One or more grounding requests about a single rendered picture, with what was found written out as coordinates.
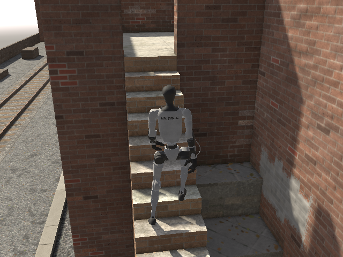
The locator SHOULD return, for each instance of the stairs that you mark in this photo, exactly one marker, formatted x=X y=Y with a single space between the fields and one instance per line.
x=180 y=230

